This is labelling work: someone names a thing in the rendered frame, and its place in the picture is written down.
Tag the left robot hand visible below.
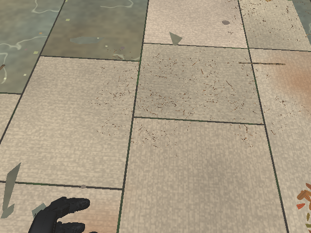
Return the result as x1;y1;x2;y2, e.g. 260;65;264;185
28;196;97;233

